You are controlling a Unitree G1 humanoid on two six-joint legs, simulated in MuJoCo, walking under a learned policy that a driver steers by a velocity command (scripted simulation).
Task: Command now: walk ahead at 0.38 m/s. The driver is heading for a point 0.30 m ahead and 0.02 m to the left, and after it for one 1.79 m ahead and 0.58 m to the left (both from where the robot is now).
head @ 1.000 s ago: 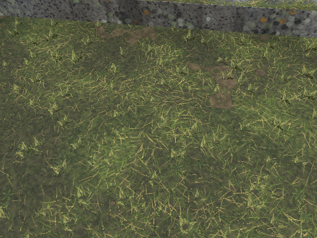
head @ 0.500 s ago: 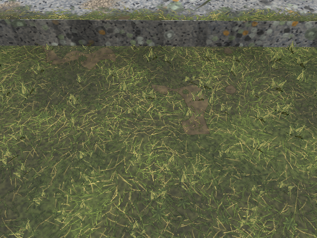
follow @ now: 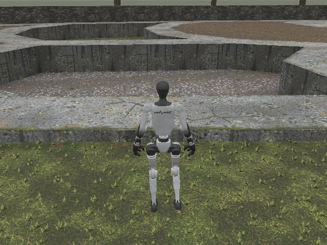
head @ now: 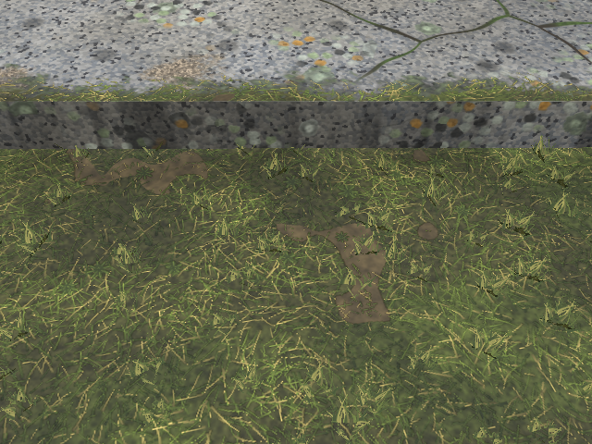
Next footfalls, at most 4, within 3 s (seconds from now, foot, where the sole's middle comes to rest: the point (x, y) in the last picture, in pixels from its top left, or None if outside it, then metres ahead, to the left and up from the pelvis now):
0.32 right None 0.32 -0.16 -0.77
0.86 left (228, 440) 0.54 0.16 -0.77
1.40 right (246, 297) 0.92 0.14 -0.77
1.90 left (133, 263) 1.03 0.46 -0.77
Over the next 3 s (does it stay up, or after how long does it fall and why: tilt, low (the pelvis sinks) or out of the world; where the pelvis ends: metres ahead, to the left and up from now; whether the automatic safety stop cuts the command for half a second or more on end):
stays up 1.39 0.52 0.00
